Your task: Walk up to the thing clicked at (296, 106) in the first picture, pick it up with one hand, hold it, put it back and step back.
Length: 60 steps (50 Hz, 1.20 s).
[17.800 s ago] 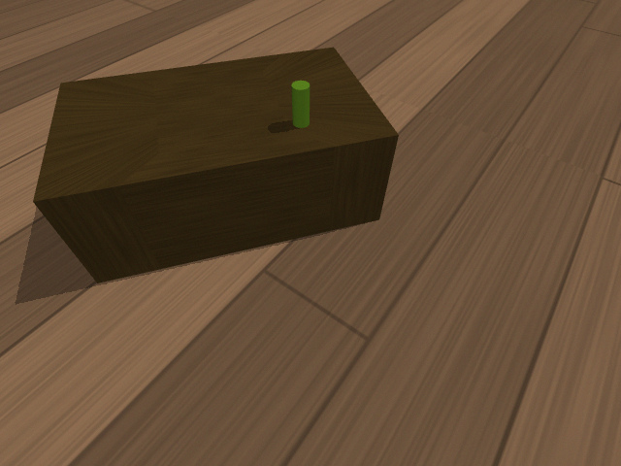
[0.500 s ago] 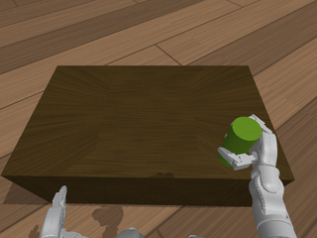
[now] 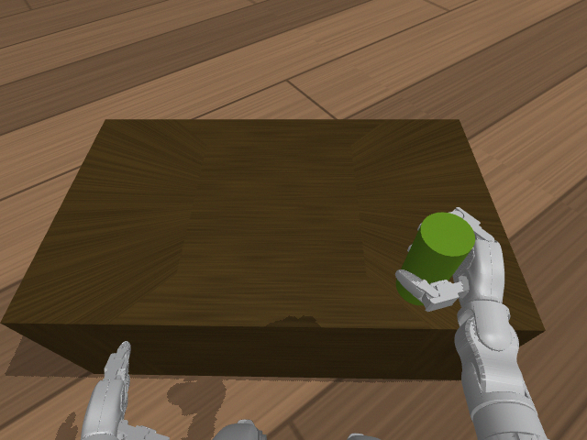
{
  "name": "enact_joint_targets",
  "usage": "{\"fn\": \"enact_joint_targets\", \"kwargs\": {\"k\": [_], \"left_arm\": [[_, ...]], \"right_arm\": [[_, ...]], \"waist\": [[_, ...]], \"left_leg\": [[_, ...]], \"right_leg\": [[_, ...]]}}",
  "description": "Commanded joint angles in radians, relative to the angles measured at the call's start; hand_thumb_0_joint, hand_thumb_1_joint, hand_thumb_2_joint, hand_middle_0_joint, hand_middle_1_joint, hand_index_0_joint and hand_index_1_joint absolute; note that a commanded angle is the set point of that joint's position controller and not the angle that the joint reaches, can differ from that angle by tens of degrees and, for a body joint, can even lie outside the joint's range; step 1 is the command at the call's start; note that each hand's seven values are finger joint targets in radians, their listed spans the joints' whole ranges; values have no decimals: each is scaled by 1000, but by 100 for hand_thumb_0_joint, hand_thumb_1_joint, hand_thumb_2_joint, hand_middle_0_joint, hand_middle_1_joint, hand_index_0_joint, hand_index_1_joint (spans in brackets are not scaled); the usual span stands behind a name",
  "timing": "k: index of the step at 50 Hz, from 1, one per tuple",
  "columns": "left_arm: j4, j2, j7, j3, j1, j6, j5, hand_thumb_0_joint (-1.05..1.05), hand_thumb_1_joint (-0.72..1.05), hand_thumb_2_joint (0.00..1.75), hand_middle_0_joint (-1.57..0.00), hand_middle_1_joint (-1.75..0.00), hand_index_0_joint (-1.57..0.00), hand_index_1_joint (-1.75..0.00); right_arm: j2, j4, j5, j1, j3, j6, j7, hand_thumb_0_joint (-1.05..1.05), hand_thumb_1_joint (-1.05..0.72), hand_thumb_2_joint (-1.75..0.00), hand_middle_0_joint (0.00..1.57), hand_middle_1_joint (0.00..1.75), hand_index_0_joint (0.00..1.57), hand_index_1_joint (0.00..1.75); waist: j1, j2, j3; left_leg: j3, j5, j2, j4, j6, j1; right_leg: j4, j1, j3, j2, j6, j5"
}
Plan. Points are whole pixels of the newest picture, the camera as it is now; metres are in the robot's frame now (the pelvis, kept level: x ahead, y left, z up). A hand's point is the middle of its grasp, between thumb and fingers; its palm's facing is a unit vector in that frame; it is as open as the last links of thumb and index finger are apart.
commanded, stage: hold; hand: right
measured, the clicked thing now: (430, 263) +0.33 -0.16 +0.05
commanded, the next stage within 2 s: crouch in 0.12 s
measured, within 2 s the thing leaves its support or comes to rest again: neither
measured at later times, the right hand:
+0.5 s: hand (427, 261) +0.35 -0.17 +0.02, palm faces +0.18 +0.98 +0.01, open 9.4 cm
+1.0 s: hand (413, 233) +0.45 -0.19 -0.05, palm faces +0.18 +0.98 +0.01, open 9.4 cm
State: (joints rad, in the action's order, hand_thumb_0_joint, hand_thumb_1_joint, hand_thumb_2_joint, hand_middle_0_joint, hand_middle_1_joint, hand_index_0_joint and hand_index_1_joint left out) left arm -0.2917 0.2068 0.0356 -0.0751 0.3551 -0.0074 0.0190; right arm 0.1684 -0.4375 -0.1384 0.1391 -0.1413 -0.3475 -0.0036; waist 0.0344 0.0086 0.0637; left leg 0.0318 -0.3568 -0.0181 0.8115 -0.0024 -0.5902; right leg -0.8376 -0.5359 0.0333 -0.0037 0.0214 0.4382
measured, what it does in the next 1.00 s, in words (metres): lowers itself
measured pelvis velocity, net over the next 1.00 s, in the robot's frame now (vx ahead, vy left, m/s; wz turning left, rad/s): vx -0.03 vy -0.01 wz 0.02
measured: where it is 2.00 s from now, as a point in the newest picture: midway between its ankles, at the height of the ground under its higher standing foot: outside the picture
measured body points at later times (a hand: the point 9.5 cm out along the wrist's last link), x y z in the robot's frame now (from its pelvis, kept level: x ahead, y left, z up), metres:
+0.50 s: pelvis +0.00 +0.00 -0.01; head +0.05 -0.01 +0.44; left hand +0.16 +0.27 -0.05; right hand +0.34 -0.22 +0.02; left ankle +0.03 +0.12 -0.70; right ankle -0.01 -0.10 -0.70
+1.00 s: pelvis -0.03 -0.01 -0.06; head +0.10 -0.04 +0.37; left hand +0.12 +0.26 -0.06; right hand +0.44 -0.24 -0.05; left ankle +0.03 +0.12 -0.70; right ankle -0.01 -0.10 -0.70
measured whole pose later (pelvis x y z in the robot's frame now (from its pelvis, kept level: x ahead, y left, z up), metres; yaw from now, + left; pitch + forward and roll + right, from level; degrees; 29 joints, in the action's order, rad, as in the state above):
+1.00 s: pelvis -0.03 -0.01 -0.06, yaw +1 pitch +22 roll +2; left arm -0.01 0.24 -0.03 -0.06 0.40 -0.05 -0.07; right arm 0.38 -1.10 -0.04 0.69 -0.44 -0.54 0.02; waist 0.21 0.03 0.12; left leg 0.04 -0.42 0.00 1.12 0.00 -1.08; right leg -1.20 -1.04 0.02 -0.03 0.03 0.54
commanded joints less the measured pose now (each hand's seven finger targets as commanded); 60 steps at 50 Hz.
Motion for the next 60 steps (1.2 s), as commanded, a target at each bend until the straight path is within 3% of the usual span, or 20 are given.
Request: {"fn": "enact_joint_targets", "kwargs": {"k": [1,4,6,11,13,15,20,23,27,28,29,41,45,47,51,52,54,56,58,60], "left_arm": [[138,152,7,-82,38,-49,-4,0,-53,4,-5,-5,-5,-4],[150,146,3,-84,5,-45,-2,0,-53,3,-5,-5,-5,-4],[148,159,3,-106,-21,-46,-6,0,-53,3,-4,-5,-5,-4],[219,127,6,-65,-47,-70,-5,0,-52,4,-4,-6,-7,-3],[216,112,7,-30,-42,-72,-5,0,-54,4,-5,-6,-6,-5],[167,151,12,-81,-10,-66,-8,0,-54,4,-5,-6,-6,-5],[175,171,10,-104,6,-59,-12,0,-53,3,-4,-5,-6,-4],[173,140,0,-84,18,-60,-18,0,-53,3,-5,-5,-6,-4],[230,112,-5,-52,-19,-81,-29,0,-54,4,-5,-6,-6,-5],[209,135,-3,-83,-3,-83,-34,0,-54,4,-5,-6,-6,-5],[229,118,-7,-58,-11,-87,-38,0,-54,5,-5,-6,-6,-5],[445,199,-35,-89,30,-103,-72,0,-53,4,-5,-6,-6,-4],[403,176,-49,-67,78,-100,-81,0,-53,4,-5,-5,-6,-4],[526,223,-49,-101,20,-111,-85,0,-53,5,-4,-5,-6,-4],[453,192,-61,-81,109,-97,-95,0,-53,5,-4,-5,-5,-4],[503,189,-65,-71,79,-103,-94,0,-53,5,-4,-5,-5,-4],[579,217,-62,-92,65,-106,-98,0,-54,5,-5,-5,-6,-4],[518,205,-68,-89,129,-98,-105,0,-54,5,-5,-5,-6,-4],[570,221,-69,-105,119,-103,-103,0,-53,5,-5,-5,-5,-4],[599,223,-71,-105,126,-104,-109,0,-53,5,-5,-5,-5,-4]], "right_arm": [[84,157,-12,206,-41,-48,-3,0,-21,-133,132,146,137,146],[138,155,-19,239,-116,-55,-11,0,-21,-131,131,145,136,145],[145,170,-17,267,-113,-71,-8,0,-22,-129,129,142,133,142],[68,254,-7,318,11,-100,10,0,-12,-128,122,139,128,139],[96,190,-4,271,-24,-89,11,0,-17,-130,128,143,133,143],[133,178,-8,283,-76,-87,4,0,-19,-135,132,148,137,148],[131,69,-14,268,-117,-100,-9,0,-22,-136,135,150,140,150],[121,33,2,338,-94,-127,0,0,-21,-137,134,150,139,150],[155,29,16,529,-110,-178,8,0,-16,-136,131,149,137,149],[168,-37,22,529,-131,-185,6,0,-16,-136,131,148,137,148],[182,-39,24,567,-138,-198,7,0,-14,-136,131,149,137,149],[358,-341,76,860,-276,-254,19,0,-13,-138,131,150,137,150],[338,-471,84,868,-285,-260,34,0,-14,-136,130,148,136,148],[400,-451,96,918,-319,-274,27,0,-13,-135,130,148,136,148],[403,-554,110,924,-337,-279,25,0,-13,-134,129,146,135,147],[384,-546,111,937,-327,-284,28,0,-14,-133,128,145,134,145],[471,-515,131,995,-363,-298,16,0,-15,-133,128,145,134,145],[441,-563,137,990,-342,-300,19,0,-16,-133,128,144,134,145],[513,-515,146,1034,-378,-309,16,0,-17,-131,128,142,132,142],[468,-541,145,1040,-351,-308,20,0,-18,-133,130,145,134,145]], "waist": [[15,5,233],[6,39,187],[15,49,171],[16,-12,305],[2,-15,332],[15,-29,305],[29,58,236],[45,36,210],[70,9,311],[77,3,317],[77,-9,341],[136,-85,534],[150,-133,491],[160,-134,613],[178,-145,510],[191,-132,525],[192,-146,607],[216,-179,538],[213,-202,608],[240,-206,627]], "left_leg": [[7,255,17,-80,7,157],[-1,179,13,-98,4,142],[-11,141,7,-111,1,136],[-15,218,8,-80,9,172],[-13,284,11,-65,9,182],[-15,289,9,-60,9,153],[-22,242,4,-69,0,144],[-29,212,2,-51,2,87],[-37,245,6,9,5,38],[-40,249,6,28,7,11],[-41,255,6,41,6,5],[-19,174,28,163,17,-149],[0,145,38,216,23,-263],[3,185,40,235,27,-234],[2,169,44,261,30,-282],[6,151,46,267,29,-300],[3,157,45,276,28,-283],[5,128,48,292,32,-344],[5,142,49,300,32,-342],[11,156,51,314,33,-345]], "right_leg": [[155,94,-53,-14,-22,-317],[158,33,-45,-10,-6,-198],[151,18,-31,-2,2,-145],[127,95,-30,1,-9,-234],[117,107,-34,0,-12,-315],[113,91,-35,-3,-13,-320],[96,5,-29,3,0,-232],[77,-20,-29,2,1,-209],[16,-24,-37,-2,0,-247],[-3,-45,-39,0,-1,-250],[-21,-58,-38,1,-2,-258],[-141,-178,-71,-7,-14,-202],[-166,-192,-110,-27,-32,-256],[-197,-164,-110,-30,-32,-315],[-228,-276,-96,-23,-28,-268],[-231,-280,-108,-27,-28,-247],[-247,-256,-100,-25,-26,-236],[-258,-299,-103,-27,-29,-209],[-280,-270,-101,-24,-26,-235],[-300,-271,-100,-24,-27,-259]]}}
